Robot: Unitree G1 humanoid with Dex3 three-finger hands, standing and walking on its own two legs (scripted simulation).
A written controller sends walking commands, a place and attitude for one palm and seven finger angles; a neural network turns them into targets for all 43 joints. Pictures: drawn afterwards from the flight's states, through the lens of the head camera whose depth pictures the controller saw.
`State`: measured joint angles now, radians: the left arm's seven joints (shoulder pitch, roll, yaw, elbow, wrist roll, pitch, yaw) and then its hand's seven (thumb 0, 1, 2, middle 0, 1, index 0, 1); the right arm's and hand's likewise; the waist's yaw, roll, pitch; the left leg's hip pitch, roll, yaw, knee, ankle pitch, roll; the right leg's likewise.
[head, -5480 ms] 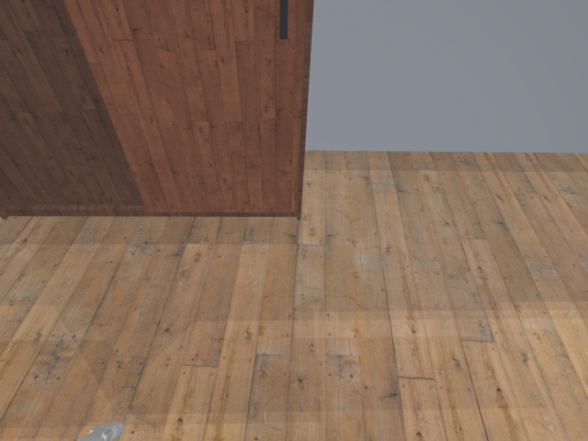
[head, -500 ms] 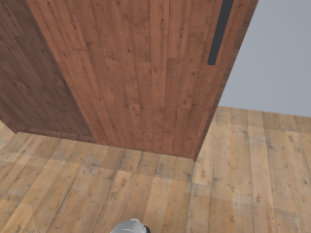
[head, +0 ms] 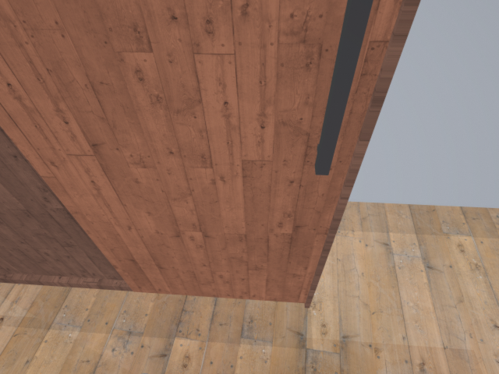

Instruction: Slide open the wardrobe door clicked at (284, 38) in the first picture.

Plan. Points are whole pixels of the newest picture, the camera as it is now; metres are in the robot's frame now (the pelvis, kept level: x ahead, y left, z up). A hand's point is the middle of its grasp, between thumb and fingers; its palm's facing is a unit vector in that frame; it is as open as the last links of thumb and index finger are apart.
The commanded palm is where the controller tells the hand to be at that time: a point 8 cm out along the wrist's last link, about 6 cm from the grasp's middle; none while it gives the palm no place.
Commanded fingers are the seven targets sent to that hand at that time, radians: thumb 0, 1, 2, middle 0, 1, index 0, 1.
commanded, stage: come to a stop and stand still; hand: right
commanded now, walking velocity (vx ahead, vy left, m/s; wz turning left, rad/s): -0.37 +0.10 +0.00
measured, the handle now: (335, 94) +0.46 -0.12 +0.22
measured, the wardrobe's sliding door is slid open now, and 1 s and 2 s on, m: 0.00 0.00 0.00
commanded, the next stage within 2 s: look again from close up in 1.54 s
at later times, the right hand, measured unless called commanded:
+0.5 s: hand out of the picture +0.01 -0.11 -0.14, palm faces +0.05 +0.95 -0.30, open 7.4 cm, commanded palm none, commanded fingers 0.00 -0.90 -0.90 0.20 0.30 0.20 0.30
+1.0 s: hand out of the picture -0.10 -0.15 -0.17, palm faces +0.12 +0.97 -0.22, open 7.4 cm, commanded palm none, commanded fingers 0.00 -0.90 -0.90 0.20 0.30 0.20 0.30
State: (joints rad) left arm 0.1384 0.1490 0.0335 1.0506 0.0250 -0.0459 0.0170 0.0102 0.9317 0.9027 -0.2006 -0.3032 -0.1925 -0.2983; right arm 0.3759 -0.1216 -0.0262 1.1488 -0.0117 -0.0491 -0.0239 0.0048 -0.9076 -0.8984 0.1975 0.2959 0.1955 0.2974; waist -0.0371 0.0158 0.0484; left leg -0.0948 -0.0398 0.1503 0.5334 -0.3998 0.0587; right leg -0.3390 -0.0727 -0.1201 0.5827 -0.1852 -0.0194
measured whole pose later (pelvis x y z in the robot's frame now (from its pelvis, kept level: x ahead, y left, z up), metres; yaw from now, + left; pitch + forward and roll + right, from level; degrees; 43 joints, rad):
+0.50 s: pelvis -0.03 +0.08 +0.00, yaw +2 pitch -2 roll -3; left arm 0.19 0.24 0.08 1.02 0.02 0.09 0.00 0.00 0.92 0.90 -0.20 -0.30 -0.19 -0.30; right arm 0.28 -0.14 -0.04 1.00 -0.03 0.02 -0.02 0.00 -0.90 -0.90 0.20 0.30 0.19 0.30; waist -0.02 -0.06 0.02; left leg -0.28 0.06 0.05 0.62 -0.31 0.02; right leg -0.44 -0.03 -0.01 0.88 -0.38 0.03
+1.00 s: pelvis -0.06 +0.03 +0.01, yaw -1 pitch +0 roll +0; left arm 0.19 0.20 0.04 1.01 0.01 0.02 0.00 0.01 0.91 0.90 -0.20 -0.30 -0.19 -0.30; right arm 0.35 -0.16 -0.05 1.07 -0.03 0.03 -0.03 0.01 -0.90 -0.90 0.20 0.30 0.20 0.30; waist -0.06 -0.01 0.02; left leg -0.31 0.09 0.07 0.52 -0.20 -0.04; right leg -0.20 -0.04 -0.04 0.50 -0.31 0.02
